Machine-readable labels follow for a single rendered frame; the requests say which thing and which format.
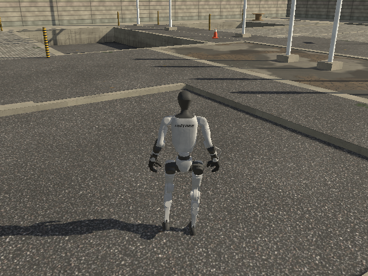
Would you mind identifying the robot right foot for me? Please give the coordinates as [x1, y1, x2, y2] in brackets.
[189, 222, 197, 236]

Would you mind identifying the robot right forearm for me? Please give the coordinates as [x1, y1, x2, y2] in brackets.
[207, 139, 219, 162]

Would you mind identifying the robot right hand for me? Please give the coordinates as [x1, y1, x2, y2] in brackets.
[207, 160, 220, 173]

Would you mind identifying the robot left forearm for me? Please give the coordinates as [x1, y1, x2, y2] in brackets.
[149, 139, 162, 162]

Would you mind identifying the robot left hand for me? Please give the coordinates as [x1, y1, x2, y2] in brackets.
[148, 160, 162, 173]

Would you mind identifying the right robot upper arm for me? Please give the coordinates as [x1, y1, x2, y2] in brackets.
[197, 116, 213, 148]

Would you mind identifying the left robot upper arm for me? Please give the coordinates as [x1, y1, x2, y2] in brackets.
[156, 116, 173, 148]

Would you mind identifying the robot right shin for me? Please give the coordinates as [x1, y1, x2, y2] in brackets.
[191, 191, 200, 227]

